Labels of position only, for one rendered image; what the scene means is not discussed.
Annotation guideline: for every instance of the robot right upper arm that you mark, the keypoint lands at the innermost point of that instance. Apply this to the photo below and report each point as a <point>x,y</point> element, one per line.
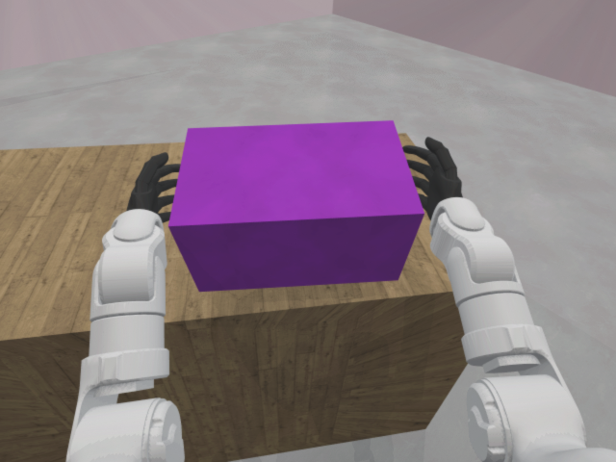
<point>527,418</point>

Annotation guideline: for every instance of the carton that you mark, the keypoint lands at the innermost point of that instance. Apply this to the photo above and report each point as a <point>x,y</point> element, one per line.
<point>290,205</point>

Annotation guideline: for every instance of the right robot forearm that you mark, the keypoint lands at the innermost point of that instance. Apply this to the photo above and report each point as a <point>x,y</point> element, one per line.
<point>500,335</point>

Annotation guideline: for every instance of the right robot hand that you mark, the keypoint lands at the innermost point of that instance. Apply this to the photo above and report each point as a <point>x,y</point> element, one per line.
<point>441,174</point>

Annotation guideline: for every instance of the pedestal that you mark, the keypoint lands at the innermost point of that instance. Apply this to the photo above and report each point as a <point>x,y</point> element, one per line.
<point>252,372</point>

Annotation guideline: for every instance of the left robot forearm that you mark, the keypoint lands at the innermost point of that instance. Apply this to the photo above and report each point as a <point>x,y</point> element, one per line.
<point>127,309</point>

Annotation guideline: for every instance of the left robot hand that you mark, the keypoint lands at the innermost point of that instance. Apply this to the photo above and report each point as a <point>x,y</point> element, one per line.
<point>148,188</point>

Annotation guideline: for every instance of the robot left upper arm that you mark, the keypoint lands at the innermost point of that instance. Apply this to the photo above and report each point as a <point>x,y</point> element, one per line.
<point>147,430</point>

